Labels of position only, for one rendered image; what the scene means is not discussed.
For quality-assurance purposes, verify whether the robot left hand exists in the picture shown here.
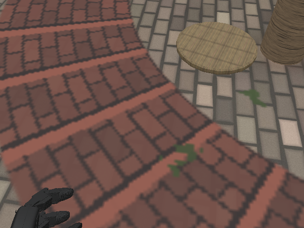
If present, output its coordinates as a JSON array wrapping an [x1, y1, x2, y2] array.
[[10, 187, 83, 228]]

